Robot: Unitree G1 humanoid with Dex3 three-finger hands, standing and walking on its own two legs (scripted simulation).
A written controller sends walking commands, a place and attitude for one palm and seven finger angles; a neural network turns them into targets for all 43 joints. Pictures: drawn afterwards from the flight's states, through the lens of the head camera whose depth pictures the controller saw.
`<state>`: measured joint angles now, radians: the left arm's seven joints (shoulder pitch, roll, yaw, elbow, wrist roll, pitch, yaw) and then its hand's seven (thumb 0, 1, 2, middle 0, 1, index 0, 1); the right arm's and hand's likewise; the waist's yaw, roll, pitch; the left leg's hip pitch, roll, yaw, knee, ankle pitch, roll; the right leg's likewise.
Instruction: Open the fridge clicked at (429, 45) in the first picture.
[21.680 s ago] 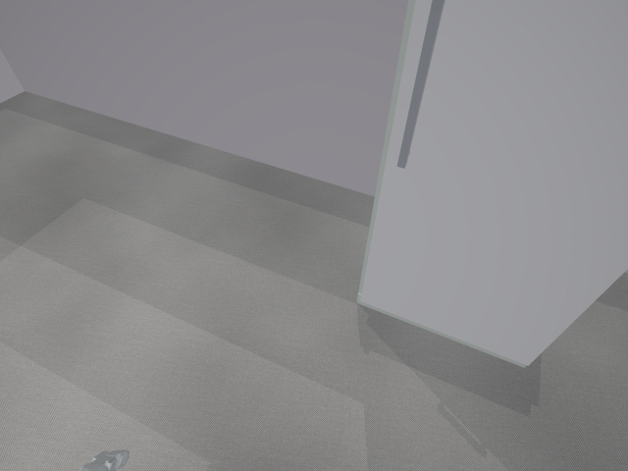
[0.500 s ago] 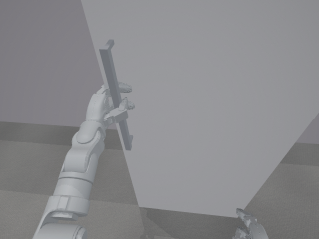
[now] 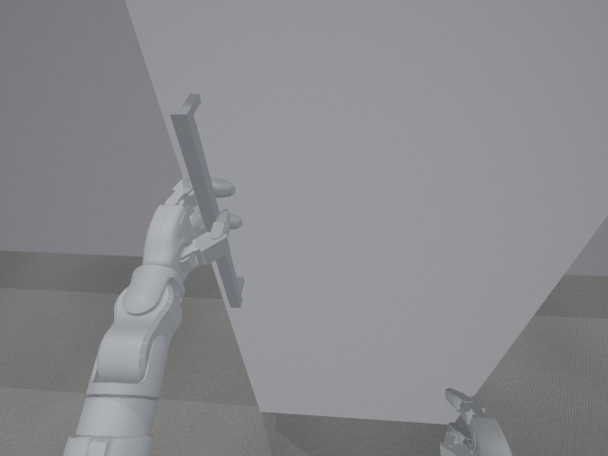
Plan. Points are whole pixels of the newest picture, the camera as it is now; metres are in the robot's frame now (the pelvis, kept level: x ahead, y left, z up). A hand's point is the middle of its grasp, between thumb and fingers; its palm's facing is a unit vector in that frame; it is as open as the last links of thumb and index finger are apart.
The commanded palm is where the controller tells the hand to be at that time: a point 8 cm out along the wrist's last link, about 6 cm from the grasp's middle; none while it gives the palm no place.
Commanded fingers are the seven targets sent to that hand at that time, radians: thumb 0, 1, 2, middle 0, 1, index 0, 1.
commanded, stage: pull the door a little, standing still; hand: left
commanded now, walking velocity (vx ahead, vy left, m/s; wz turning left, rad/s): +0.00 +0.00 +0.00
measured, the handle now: (218, 221) +0.39 +0.14 +0.14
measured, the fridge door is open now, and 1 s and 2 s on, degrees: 0 18 33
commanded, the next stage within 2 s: walk backward, drawing the door open in 0.46 s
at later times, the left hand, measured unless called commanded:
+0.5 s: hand (217, 268) +0.28 +0.11 +0.16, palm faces -0.06 -1.00 -0.02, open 5.9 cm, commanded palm +0.22 +0.16 +0.16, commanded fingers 0.00 0.90 0.90 -0.45 -1.40 -0.45 -1.40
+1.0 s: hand (218, 365) +0.18 +0.09 +0.16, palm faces -0.03 -0.98 -0.18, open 6.4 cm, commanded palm +0.14 +0.14 +0.16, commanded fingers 0.00 0.90 0.90 -0.45 -1.40 -0.45 -1.40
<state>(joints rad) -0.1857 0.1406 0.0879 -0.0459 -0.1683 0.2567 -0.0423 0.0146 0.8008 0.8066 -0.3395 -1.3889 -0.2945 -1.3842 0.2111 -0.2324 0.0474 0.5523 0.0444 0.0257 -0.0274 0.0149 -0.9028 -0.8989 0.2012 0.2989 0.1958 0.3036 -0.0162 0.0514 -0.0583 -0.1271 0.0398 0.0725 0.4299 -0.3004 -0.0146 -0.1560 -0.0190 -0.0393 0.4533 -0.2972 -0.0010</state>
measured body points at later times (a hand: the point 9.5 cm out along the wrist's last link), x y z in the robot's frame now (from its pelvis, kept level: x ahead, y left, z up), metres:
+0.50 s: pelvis +0.01 +0.00 +0.00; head -0.01 -0.02 +0.45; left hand +0.28 +0.16 +0.16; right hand +0.21 -0.21 -0.08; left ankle -0.05 +0.13 -0.74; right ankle -0.04 -0.12 -0.74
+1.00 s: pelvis -0.08 +0.00 +0.00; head -0.06 -0.03 +0.45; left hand +0.17 +0.14 +0.17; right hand +0.10 -0.21 -0.10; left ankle -0.05 +0.13 -0.74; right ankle -0.04 -0.12 -0.74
